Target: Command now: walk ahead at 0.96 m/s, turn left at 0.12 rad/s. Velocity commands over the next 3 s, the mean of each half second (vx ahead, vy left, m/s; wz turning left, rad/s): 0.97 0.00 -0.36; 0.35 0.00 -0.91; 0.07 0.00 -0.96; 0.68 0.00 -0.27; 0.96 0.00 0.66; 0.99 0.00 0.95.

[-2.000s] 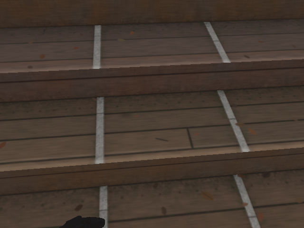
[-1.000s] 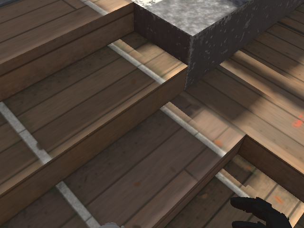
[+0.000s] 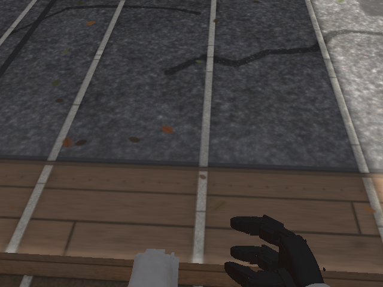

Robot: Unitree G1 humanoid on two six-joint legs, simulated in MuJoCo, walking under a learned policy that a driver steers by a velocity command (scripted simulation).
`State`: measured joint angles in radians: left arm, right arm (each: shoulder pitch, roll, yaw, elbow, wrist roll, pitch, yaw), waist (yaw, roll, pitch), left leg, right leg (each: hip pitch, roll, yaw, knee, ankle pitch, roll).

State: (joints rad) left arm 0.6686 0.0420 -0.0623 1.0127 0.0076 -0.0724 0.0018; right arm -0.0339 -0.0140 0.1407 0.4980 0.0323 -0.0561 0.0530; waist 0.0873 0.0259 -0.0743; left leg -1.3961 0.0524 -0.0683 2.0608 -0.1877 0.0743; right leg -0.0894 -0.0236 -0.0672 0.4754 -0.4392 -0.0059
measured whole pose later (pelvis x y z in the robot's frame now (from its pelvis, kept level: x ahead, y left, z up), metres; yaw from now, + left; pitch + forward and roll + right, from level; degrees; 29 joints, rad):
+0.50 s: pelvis +0.42 +0.03 +0.15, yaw -12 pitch +3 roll +0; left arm -0.01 0.12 -0.07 0.52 -0.02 -0.01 -0.05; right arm 0.49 -0.15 0.05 1.06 -0.03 -0.05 -0.02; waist 0.02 0.01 -0.05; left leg 0.08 0.07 0.33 0.33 -0.41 -0.05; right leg -1.31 -0.02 -0.09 1.66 -0.15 -0.16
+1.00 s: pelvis +0.75 -0.02 +0.29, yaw -45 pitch +4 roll +1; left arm 0.31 0.30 0.08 0.62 -0.02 0.04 0.04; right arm -0.06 -0.23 -0.01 0.53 0.00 -0.09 -0.04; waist 0.05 0.03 -0.01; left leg -0.50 -0.08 -0.13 0.43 0.03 -0.02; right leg -0.26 0.24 0.37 0.75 -0.48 -0.06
